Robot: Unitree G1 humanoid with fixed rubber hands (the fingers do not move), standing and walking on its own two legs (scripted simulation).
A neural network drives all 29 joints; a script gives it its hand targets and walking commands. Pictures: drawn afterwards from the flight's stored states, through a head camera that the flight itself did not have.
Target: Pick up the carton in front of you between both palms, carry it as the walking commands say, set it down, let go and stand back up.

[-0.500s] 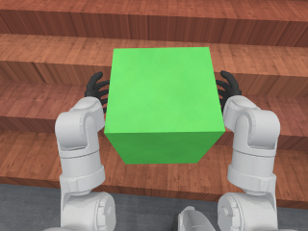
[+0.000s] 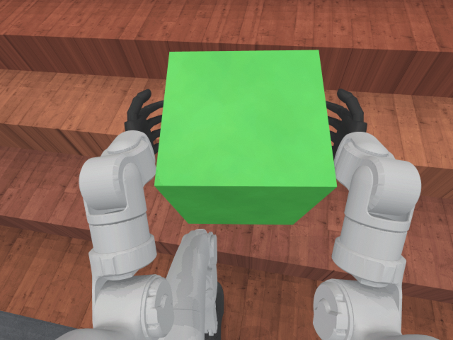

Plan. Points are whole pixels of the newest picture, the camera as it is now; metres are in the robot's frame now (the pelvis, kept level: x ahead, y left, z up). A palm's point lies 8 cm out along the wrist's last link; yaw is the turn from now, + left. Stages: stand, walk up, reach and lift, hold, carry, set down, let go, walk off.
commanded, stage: carry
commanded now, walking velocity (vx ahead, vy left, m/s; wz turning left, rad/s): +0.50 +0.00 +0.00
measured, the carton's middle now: (241, 152) +0.39 +0.03 +0.08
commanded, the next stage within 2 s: none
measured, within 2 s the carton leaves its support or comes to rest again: neither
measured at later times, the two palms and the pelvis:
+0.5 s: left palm out of the picture +0.72 +0.19 +0.37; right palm out of the picture +0.72 -0.11 +0.39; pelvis +0.36 +0.04 +0.19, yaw -1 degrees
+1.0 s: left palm out of the picture +1.06 +0.27 +0.56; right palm out of the picture +1.05 -0.02 +0.54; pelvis +0.67 +0.13 +0.36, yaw +1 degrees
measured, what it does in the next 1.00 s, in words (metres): climbs: left foot 0.17 m higher, then right foot 0.17 m higher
